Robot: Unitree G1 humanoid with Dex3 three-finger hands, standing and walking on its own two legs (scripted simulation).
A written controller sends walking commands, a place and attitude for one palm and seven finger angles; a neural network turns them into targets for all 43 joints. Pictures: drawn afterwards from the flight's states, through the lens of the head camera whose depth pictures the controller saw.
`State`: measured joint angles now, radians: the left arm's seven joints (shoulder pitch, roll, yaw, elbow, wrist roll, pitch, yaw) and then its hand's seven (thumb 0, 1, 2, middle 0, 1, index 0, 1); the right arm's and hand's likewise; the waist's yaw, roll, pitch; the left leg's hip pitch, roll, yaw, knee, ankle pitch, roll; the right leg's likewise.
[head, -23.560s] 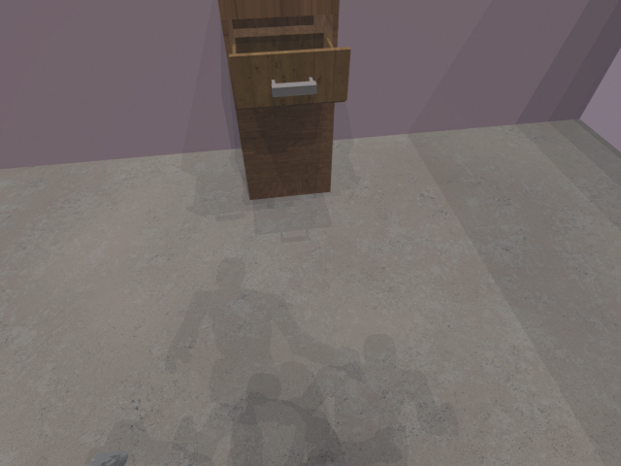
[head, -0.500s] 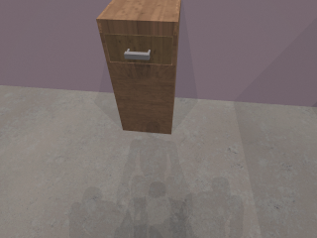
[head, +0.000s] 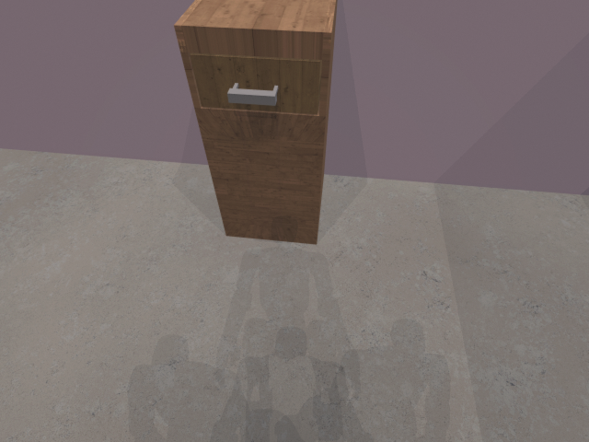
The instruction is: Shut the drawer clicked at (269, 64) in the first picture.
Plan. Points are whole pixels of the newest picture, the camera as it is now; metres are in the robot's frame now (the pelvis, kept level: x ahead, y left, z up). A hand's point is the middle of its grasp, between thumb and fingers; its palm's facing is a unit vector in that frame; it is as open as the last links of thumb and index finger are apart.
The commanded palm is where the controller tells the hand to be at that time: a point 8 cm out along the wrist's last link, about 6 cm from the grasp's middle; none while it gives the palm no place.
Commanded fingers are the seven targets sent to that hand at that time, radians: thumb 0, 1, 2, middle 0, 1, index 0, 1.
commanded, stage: look to check the result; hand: left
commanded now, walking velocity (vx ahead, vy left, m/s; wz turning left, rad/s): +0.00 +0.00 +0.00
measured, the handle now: (254, 92) +0.97 +0.16 -0.05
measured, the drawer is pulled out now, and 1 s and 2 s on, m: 0.00 0.00 0.00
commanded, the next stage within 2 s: stand and wait in 0.36 s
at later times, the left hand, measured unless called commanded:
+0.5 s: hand out of the picture +0.04 +0.18 -0.17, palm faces +0.02 -0.97 -0.24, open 7.3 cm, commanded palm none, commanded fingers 0.00 0.90 0.90 -0.20 -0.30 -0.20 -0.30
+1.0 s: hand out of the picture +0.07 +0.20 -0.16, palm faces +0.01 -0.96 -0.28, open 7.3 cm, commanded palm none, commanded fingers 0.00 0.90 0.90 -0.20 -0.30 -0.20 -0.30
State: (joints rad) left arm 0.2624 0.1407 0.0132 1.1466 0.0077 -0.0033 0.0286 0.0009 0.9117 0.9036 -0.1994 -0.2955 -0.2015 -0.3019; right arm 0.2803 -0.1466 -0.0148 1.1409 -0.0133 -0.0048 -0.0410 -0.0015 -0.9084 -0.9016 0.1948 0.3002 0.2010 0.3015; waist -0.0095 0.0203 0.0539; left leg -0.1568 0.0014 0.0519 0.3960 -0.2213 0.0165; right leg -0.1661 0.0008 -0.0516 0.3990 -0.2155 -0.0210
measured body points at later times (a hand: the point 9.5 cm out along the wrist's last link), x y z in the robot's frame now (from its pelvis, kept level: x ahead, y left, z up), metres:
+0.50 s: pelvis +0.01 -0.01 +0.00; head +0.03 -0.02 +0.45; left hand +0.04 +0.24 -0.15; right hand +0.03 -0.25 -0.16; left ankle +0.00 +0.11 -0.74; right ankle +0.00 -0.10 -0.74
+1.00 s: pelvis +0.01 -0.02 +0.00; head +0.03 -0.03 +0.45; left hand +0.07 +0.25 -0.14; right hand +0.05 -0.28 -0.15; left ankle +0.00 +0.11 -0.74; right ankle +0.00 -0.10 -0.74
